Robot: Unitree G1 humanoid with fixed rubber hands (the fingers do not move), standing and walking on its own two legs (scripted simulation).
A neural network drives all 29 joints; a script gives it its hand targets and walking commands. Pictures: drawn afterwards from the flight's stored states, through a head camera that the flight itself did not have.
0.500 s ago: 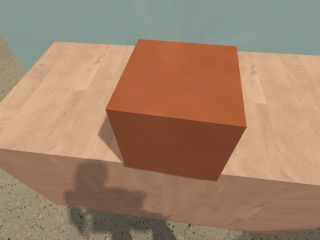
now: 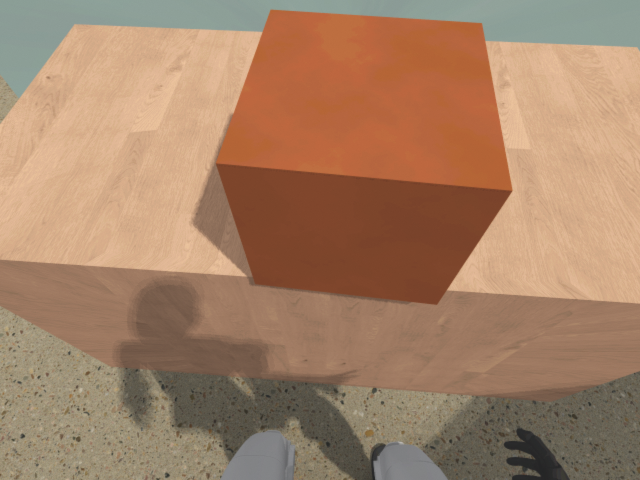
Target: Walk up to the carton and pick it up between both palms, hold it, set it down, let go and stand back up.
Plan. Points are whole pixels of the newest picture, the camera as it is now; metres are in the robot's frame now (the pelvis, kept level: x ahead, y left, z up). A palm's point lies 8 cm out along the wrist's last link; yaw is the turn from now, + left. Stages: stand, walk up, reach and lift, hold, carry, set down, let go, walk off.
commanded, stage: walk up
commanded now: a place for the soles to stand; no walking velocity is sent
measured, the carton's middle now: (358, 165) +0.48 -0.03 +0.07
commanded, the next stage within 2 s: none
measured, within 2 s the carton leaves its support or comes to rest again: neither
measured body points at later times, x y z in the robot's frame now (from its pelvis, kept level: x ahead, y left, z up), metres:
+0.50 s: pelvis -0.07 +0.04 +0.01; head -0.06 +0.06 +0.45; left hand -0.01 +0.31 -0.14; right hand -0.06 -0.23 -0.10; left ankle -0.02 +0.16 -0.73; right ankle -0.12 -0.11 -0.68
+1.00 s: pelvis -0.06 -0.01 +0.00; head -0.04 -0.02 +0.45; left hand +0.02 +0.25 -0.12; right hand -0.02 -0.27 -0.12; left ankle +0.00 +0.10 -0.72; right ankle -0.10 -0.10 -0.73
